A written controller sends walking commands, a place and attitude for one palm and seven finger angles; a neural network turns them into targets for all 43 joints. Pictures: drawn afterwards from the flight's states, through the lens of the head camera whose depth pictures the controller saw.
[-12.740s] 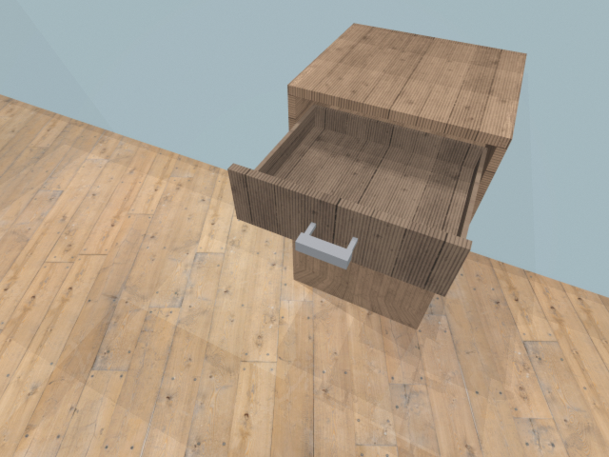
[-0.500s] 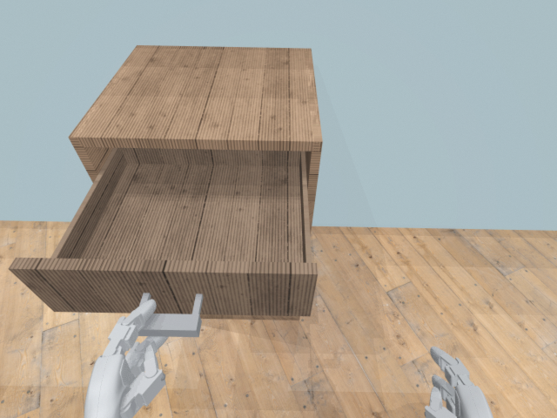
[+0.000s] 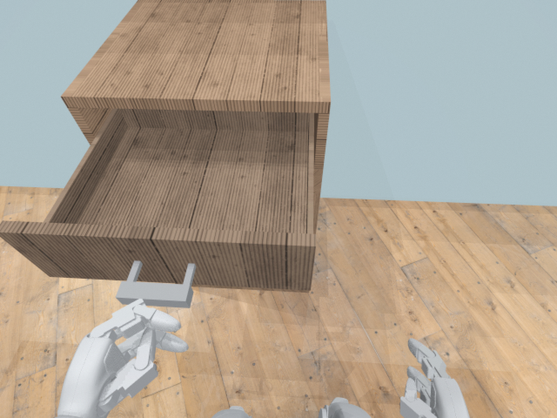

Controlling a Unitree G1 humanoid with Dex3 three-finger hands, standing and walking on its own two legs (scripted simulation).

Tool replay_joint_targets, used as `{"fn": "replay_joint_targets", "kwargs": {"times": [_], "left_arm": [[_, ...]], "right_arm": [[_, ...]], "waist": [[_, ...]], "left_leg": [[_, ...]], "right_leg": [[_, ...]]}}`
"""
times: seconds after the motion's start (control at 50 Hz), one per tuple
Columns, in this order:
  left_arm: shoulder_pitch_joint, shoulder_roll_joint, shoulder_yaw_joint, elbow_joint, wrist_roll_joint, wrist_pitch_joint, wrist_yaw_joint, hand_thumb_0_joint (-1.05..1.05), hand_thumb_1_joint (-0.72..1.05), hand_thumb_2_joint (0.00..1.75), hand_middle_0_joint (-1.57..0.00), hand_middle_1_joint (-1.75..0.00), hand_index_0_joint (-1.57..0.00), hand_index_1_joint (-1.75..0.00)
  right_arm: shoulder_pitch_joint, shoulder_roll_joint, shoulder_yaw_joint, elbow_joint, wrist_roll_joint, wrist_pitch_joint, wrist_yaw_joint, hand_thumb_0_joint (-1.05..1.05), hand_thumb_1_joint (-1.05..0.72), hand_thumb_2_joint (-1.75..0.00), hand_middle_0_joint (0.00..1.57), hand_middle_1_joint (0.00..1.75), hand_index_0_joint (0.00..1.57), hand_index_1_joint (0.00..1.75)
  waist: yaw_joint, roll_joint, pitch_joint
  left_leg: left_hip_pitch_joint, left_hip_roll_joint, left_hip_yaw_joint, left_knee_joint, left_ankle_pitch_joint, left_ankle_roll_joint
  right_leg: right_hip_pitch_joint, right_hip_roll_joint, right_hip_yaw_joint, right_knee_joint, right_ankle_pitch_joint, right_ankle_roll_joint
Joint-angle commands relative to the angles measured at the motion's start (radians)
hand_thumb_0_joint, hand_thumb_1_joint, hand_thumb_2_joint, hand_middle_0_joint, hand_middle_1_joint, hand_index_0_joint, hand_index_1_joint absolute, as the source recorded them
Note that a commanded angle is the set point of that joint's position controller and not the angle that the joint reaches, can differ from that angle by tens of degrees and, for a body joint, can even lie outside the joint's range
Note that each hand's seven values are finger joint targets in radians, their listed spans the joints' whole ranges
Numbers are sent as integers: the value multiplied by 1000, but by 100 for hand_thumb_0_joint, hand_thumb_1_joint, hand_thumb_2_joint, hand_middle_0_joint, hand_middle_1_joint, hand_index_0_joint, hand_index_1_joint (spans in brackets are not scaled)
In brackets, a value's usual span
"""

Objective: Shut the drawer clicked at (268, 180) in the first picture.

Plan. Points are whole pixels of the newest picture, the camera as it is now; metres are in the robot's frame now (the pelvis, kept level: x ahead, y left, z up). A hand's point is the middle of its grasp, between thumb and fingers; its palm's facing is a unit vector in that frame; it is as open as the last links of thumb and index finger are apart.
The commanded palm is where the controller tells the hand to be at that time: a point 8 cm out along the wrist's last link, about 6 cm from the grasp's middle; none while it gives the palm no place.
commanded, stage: raise the hand and make a fist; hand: left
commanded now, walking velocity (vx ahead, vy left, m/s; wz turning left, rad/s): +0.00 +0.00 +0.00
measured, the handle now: (159, 281) +0.31 +0.20 +0.01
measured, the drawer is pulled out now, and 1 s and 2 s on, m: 0.29 0.29 0.29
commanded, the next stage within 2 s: bring the fist close to the handle in 1.10 s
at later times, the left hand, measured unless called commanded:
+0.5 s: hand (116, 385) +0.15 +0.17 +0.10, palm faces +0.00 -1.00 -0.02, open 3.2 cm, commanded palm +0.10 +0.22 +0.10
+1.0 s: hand (113, 396) +0.14 +0.17 +0.11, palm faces -0.01 -1.00 -0.02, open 3.3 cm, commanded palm +0.08 +0.22 +0.12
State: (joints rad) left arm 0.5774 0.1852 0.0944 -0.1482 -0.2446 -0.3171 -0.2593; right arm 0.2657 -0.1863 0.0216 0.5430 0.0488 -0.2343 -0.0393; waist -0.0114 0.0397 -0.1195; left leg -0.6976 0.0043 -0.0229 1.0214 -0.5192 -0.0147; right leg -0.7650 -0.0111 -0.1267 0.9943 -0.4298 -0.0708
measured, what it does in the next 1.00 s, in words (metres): stands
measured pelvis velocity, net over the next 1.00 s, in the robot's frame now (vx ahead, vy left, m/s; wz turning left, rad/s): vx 0.02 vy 0.04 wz -0.01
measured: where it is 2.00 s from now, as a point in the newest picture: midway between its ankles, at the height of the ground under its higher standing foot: outside the picture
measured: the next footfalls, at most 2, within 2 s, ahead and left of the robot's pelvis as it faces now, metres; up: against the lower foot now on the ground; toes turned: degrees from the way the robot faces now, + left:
none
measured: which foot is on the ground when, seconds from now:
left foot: down 0.00-1.00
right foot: down 0.00-1.00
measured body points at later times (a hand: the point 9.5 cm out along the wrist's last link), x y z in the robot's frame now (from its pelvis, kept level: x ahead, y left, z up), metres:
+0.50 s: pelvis +0.02 +0.04 +0.01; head +0.04 +0.04 +0.46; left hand +0.15 +0.23 +0.11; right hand +0.24 -0.16 -0.03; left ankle -0.01 +0.13 -0.67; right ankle +0.04 -0.08 -0.67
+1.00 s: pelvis +0.02 +0.04 +0.00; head +0.04 +0.04 +0.45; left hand +0.14 +0.22 +0.12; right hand +0.22 -0.17 -0.04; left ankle -0.01 +0.13 -0.67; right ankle +0.04 -0.08 -0.67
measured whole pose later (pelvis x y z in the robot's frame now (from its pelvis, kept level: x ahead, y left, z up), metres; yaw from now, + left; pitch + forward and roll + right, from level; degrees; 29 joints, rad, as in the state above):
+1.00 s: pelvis +0.02 +0.04 +0.00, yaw -1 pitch +9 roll -2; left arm 0.98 0.16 -0.09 -0.62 -0.12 -0.26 -0.11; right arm 0.28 -0.21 0.01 0.39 0.05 -0.21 0.00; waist 0.02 0.05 -0.15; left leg -0.63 -0.02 0.00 1.03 -0.56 0.05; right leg -0.68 -0.03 -0.11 0.96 -0.44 -0.01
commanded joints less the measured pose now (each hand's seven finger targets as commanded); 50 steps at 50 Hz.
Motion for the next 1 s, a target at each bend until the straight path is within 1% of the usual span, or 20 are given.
{"fn": "replay_joint_targets", "kwargs": {"times": [0.0, 0.1, 0.14, 0.22, 0.24, 0.28, 0.34, 0.36, 0.44, 0.5, 0.54, 0.56, 0.62, 0.64, 0.68, 0.76, 0.8, 0.9, 0.96, 0.98], "left_arm": [[172, 99, 124, -249, -21, -107, 55, 0, 90, 90, -102, -119, -102, -119], [195, 53, 17, -311, -9, -172, 26, 0, 90, 90, -112, -130, -112, -130], [184, 44, -18, -349, -4, -181, 21, 0, 90, 90, -116, -134, -116, -134], [252, 51, -30, -418, 18, -166, 44, 0, 90, 90, -124, -143, -124, -143], [268, 65, -14, -418, 33, -152, 66, 0, 90, 90, -126, -145, -126, -145], [304, 37, -42, -451, 46, -131, 88, 0, 90, 90, -130, -149, -130, -149], [338, 39, -50, -489, 65, -93, 119, 0, 90, 90, -136, -156, -136, -156], [349, 8, -84, -501, 67, -84, 116, 0, 90, 90, -138, -158, -138, -158], [367, 9, -123, -562, 83, -51, 113, 0, 90, 90, -140, -160, -140, -160], [393, -2, -156, -618, 94, -30, 113, 0, 90, 90, -140, -160, -140, -160], [402, 18, -144, -638, 105, -17, 124, 0, 90, 90, -140, -160, -140, -160], [401, 10, -158, -659, 108, -14, 128, 0, 90, 90, -140, -160, -140, -160], [419, 9, -153, -673, 108, -4, 138, 0, 90, 90, -140, -160, -140, -160], [438, 27, -131, -682, 109, -1, 145, 0, 90, 90, -140, -160, -140, -160], [470, 16, -139, -702, 104, 0, 146, 0, 90, 90, -140, -160, -140, -160], [464, 0, -151, -677, 97, -6, 136, 0, 90, 90, -140, -160, -140, -160], [477, 10, -141, -670, 95, -13, 132, 0, 90, 90, -140, -160, -140, -160], [505, 11, -156, -708, 103, -17, 145, 0, 90, 90, -140, -160, -140, -160], [498, 22, -137, -706, 109, -20, 163, 0, 90, 90, -140, -160, -140, -160], [500, -2, -166, -703, 109, -22, 161, 0, 90, 90, -140, -160, -140, -160]], "right_arm": [[-138, -106, -78, -193, -3, -73, -4, 0, -90, -90, 20, 30, 20, 30], [-123, -126, -81, -196, -5, -99, 7, 0, -90, -90, 20, 30, 20, 30], [-119, -138, -79, -204, -6, -107, 7, 0, -90, -90, 20, 30, 20, 30], [-95, -137, -84, -225, -5, -107, 14, 0, -90, -90, 20, 30, 20, 30], [-106, -135, -84, -224, -8, -97, 13, 0, -90, -90, 20, 30, 20, 30], [-105, -124, -81, -242, -7, -84, 19, 0, -90, -90, 20, 30, 20, 30], [-120, -121, -76, -263, -8, -60, 21, 0, -90, -90, 20, 30, 20, 30], [-114, -117, -71, -271, -8, -54, 24, 0, -90, -90, 20, 30, 20, 30], [-135, -123, -59, -296, -5, -44, 31, 0, -90, -90, 20, 30, 20, 30], [-119, -121, -51, -311, -6, -42, 39, 0, -90, -90, 20, 30, 20, 30], [-120, -122, -51, -319, -7, -38, 39, 0, -90, -90, 20, 30, 20, 30], [-116, -121, -48, -325, -8, -35, 40, 0, -90, -90, 20, 30, 20, 30], [-114, -115, -46, -336, -6, -29, 39, 0, -90, -90, 20, 30, 20, 30], [-122, -115, -47, -341, -4, -27, 36, 0, -90, -90, 20, 30, 20, 30], [-111, -110, -48, -345, -2, -28, 37, 0, -90, -90, 20, 30, 20, 30], [-112, -112, -48, -338, -1, -35, 35, 0, -90, -90, 20, 30, 20, 30], [-112, -115, -50, -337, 0, -41, 34, 0, -90, -90, 20, 30, 20, 30], [-96, -115, -52, -348, -1, -48, 38, 0, -90, -90, 20, 30, 20, 30], [-90, -114, -57, -345, -1, -43, 35, 0, -90, -90, 20, 30, 20, 30], [-95, -112, -55, -346, -3, -44, 36, 0, -90, -90, 20, 30, 20, 30]], "waist": [[52, -101, -163], [15, -57, -113], [3, -73, -104], [19, -24, -155], [27, -25, -142], [33, -1, -132], [40, -16, -117], [35, -21, -105], [30, -10, -66], [28, -1, -73], [29, -28, -77], [29, -10, -83], [34, -23, -63], [44, -20, -73], [44, -15, -90], [34, -32, -55], [38, -36, -48], [44, -4, -90], [42, -9, -85], [38, -6, -69]], "left_leg": [[-86, -26, -3, -125, 234, 37], [-49, -25, -5, -127, 223, 46], [-29, -22, -12, -129, 226, 52], [23, -16, -20, -149, 269, 50], [28, -13, -22, -156, 283, 49], [48, -9, -23, -176, 303, 43], [60, 0, -30, -188, 335, 40], [63, -1, -28, -192, 342, 39], [65, 5, -37, -203, 315, 38], [83, 10, -48, -208, 340, 30], [78, 10, -50, -205, 332, 32], [84, 9, -50, -207, 319, 30], [66, 7, -53, -213, 289, 27], [64, 9, -50, -214, 293, 27], [77, 8, -46, -209, 309, 26], [56, 3, -46, -206, 297, 25], [43, 3, -46, -206, 270, 26], [55, 3, -46, -195, 318, 26], [55, 6, -44, -192, 318, 24], [50, 2, -42, -191, 301, 27]], "right_leg": [[353, -49, 187, -210, 157, 69], [268, -36, 161, -215, 103, 61], [240, -25, 140, -213, 76, 53], [240, -11, 92, -172, 136, 45], [237, -6, 80, -166, 151, 41], [232, -1, 52, -150, 169, 39], [233, 5, 36, -147, 190, 38], [234, 6, 31, -147, 199, 40], [217, 9, 25, -152, 161, 40], [211, 11, 16, -144, 160, 42], [216, 12, 17, -146, 159, 43], [211, 12, 17, -145, 145, 42], [211, 14, 16, -146, 124, 40], [223, 14, 19, -147, 127, 39], [231, 11, 21, -149, 142, 40], [218, 12, 19, -151, 138, 41], [216, 11, 21, -152, 113, 39], [225, 8, 25, -140, 139, 39], [217, 9, 24, -140, 137, 39], [210, 8, 25, -141, 129, 39]]}}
